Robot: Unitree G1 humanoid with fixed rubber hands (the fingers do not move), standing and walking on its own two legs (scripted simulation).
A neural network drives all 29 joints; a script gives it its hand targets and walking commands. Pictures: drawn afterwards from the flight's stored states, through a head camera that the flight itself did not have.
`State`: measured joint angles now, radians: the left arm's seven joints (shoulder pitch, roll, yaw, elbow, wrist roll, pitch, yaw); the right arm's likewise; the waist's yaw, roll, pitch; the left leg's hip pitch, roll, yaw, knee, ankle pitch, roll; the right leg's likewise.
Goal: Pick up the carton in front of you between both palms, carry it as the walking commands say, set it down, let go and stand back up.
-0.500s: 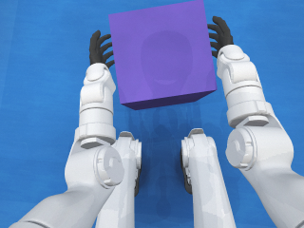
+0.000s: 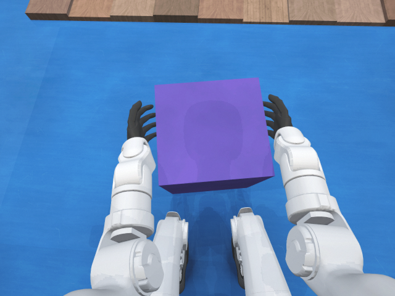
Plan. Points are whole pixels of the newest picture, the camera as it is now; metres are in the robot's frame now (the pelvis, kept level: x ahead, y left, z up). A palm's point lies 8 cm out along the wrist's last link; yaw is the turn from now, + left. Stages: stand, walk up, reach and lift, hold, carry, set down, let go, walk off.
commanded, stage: reach and lift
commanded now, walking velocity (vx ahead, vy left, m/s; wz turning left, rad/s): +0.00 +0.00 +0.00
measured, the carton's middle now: (208, 145) +0.42 -0.01 -0.12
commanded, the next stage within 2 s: hold in 1.80 s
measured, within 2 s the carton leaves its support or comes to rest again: neither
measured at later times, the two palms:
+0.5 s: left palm (100, 126) +0.38 +0.15 +0.12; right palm (312, 122) +0.37 -0.15 +0.11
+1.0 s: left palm (51, 109) +0.35 +0.15 +0.21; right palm (354, 111) +0.34 -0.15 +0.20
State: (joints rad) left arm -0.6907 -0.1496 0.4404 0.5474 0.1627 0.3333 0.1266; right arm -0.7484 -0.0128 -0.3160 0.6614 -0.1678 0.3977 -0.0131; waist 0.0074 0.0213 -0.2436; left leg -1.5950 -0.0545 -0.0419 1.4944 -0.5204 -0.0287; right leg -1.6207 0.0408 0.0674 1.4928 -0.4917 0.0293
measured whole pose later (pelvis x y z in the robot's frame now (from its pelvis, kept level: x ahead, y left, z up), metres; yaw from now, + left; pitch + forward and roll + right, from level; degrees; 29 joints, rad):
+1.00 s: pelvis +0.05 +0.01 +0.19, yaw -1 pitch -4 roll +0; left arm -0.34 -0.17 0.32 0.44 0.31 0.57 0.02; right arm -0.31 0.16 -0.29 0.42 -0.30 0.63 0.00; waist 0.00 0.01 0.00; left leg -0.19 -0.02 -0.06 0.50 -0.24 0.00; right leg -0.21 0.01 0.07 0.49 -0.22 0.02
